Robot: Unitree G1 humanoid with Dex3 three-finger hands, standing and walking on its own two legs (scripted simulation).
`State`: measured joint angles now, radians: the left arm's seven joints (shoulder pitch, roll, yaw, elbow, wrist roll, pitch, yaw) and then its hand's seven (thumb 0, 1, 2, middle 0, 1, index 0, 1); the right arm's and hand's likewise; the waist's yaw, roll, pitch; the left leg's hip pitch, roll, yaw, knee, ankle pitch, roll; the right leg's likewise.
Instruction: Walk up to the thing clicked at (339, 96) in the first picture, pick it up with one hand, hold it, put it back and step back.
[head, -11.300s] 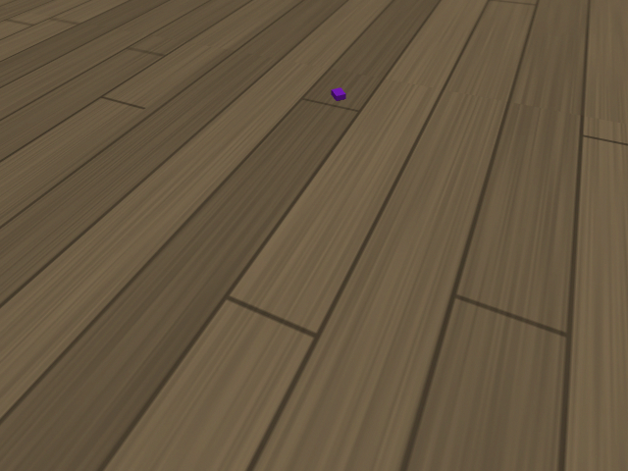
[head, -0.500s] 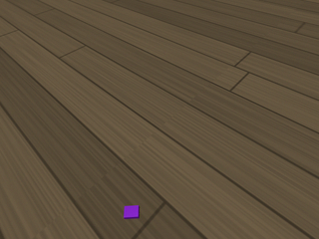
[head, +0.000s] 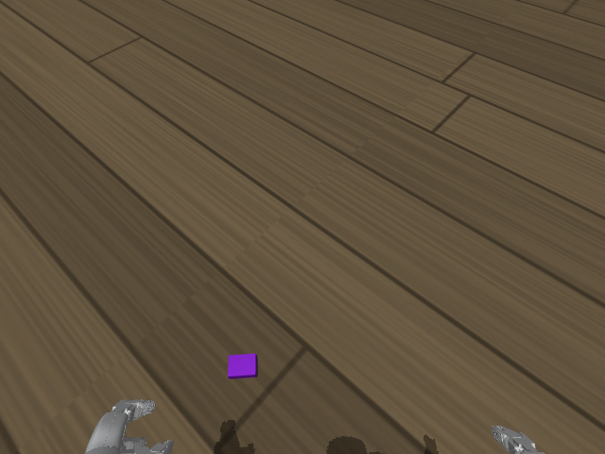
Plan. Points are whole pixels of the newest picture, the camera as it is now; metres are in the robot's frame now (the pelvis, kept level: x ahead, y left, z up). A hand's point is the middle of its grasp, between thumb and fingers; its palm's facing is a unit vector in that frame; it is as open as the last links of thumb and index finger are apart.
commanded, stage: rise first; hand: left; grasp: from above
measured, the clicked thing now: (242, 366) +0.43 +0.23 -0.74
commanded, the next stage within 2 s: none
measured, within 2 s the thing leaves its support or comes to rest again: neither
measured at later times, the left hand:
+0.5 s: hand out of the picture +0.13 +0.26 -0.23, palm faces -0.22 -0.85 -0.49, open 14.0 cm
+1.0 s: hand (188, 415) +0.25 +0.29 -0.44, palm faces -0.48 -0.37 -0.79, open 13.9 cm
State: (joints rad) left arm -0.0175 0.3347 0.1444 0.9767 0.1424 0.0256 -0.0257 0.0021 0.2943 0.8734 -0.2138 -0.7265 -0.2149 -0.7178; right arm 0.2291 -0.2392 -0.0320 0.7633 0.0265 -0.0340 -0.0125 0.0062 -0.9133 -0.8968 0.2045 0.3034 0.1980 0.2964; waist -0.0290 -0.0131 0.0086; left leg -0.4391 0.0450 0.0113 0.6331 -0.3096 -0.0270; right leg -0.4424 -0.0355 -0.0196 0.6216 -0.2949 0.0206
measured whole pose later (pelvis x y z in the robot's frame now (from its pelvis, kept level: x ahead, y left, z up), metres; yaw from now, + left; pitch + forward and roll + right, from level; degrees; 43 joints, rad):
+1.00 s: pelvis -0.07 +0.00 -0.29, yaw -1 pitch +34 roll -3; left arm -0.36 0.50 0.10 0.82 0.82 -0.13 0.13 0.00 -0.50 0.97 -0.15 -0.99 -0.14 -1.00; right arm 0.06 -0.28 -0.08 0.68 -0.02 -0.13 0.06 0.01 -0.91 -0.90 0.20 0.30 0.20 0.30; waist -0.03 0.01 -0.15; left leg -1.88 0.03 -0.07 1.98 -0.69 -0.03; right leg -1.86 -0.04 -0.01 1.94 -0.67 0.03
